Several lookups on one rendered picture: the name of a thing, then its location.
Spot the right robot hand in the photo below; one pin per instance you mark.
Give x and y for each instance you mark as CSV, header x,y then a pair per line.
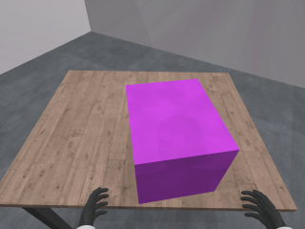
x,y
267,213

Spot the carton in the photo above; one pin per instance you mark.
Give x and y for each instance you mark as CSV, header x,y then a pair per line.
x,y
180,145

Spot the left robot hand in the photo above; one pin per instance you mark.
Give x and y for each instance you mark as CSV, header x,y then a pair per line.
x,y
88,214

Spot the table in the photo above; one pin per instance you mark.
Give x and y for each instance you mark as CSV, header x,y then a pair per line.
x,y
83,141

